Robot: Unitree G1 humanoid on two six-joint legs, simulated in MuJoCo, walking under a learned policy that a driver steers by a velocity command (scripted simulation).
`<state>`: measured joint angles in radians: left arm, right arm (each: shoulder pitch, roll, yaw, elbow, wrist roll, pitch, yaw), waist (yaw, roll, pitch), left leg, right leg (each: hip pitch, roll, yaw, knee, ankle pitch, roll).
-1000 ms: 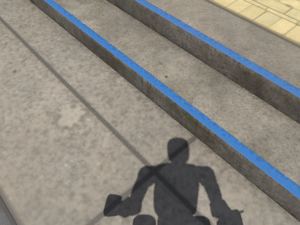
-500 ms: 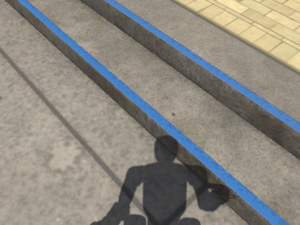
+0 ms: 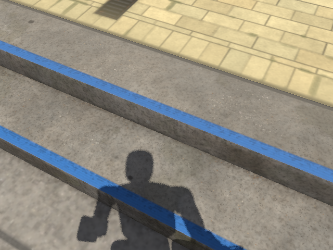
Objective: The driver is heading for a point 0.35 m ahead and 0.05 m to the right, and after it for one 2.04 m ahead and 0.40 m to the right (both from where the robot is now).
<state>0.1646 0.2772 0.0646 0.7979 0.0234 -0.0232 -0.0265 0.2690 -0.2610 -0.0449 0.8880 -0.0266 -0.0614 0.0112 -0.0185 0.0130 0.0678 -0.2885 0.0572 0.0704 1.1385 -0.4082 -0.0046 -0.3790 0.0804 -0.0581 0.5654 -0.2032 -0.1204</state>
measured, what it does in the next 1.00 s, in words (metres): walks ahead, turning right: left foot, then right foot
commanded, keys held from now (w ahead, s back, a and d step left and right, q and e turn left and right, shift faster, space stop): w+e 0.22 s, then e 0.34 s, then no key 0.44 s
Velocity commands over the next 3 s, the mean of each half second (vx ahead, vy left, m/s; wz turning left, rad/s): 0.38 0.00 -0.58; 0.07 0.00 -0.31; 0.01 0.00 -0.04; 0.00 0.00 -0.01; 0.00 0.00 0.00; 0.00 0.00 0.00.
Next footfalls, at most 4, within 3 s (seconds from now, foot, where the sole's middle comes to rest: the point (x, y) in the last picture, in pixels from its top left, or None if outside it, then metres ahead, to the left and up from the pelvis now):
0.36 left None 0.35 0.10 -0.76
0.78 right None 0.22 -0.10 -0.76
1.08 left None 0.29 0.13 -0.76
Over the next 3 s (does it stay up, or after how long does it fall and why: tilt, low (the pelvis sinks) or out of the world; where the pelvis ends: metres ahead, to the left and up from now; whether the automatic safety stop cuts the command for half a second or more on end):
stays up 0.22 -0.01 0.01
